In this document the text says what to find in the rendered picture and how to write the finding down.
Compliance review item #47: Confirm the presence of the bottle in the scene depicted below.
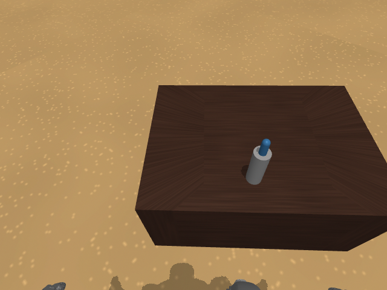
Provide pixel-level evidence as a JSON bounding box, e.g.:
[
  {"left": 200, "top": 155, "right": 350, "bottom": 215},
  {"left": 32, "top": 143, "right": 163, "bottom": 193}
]
[{"left": 246, "top": 138, "right": 272, "bottom": 185}]

